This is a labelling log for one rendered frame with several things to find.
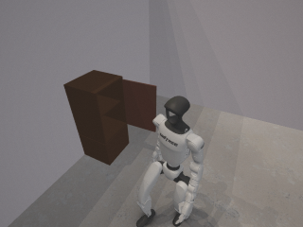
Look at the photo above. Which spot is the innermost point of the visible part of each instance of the cupboard door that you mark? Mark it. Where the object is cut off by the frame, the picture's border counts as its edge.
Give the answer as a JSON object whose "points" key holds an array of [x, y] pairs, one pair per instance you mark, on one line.
{"points": [[140, 104]]}

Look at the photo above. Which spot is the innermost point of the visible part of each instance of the left robot forearm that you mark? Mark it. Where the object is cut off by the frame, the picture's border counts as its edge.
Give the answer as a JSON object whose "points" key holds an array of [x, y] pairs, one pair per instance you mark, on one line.
{"points": [[193, 185]]}

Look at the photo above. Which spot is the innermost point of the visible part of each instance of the robot left hand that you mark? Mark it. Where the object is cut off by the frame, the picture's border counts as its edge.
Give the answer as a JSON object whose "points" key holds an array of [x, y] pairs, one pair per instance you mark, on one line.
{"points": [[185, 208]]}

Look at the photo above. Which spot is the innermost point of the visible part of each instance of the right robot forearm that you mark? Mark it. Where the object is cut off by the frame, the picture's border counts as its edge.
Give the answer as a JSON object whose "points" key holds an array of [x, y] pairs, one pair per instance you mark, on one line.
{"points": [[157, 147]]}

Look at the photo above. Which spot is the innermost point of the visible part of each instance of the robot right hand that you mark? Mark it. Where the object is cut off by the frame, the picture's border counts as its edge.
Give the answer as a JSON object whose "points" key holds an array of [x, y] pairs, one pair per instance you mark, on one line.
{"points": [[156, 155]]}

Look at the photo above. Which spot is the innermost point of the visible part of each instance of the right robot upper arm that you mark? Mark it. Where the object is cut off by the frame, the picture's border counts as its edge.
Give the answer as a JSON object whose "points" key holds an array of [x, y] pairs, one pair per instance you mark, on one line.
{"points": [[158, 120]]}

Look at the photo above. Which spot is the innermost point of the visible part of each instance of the left robot upper arm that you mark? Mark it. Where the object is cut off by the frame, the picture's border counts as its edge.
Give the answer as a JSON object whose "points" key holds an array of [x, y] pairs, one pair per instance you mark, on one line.
{"points": [[196, 144]]}

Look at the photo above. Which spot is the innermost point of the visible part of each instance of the humanoid robot torso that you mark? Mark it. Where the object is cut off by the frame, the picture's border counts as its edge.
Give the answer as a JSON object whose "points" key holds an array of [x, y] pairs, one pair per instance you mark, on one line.
{"points": [[174, 151]]}

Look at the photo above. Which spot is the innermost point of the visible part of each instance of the left robot thigh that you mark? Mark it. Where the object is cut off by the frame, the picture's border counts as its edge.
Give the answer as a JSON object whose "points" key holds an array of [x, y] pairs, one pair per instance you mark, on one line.
{"points": [[180, 190]]}

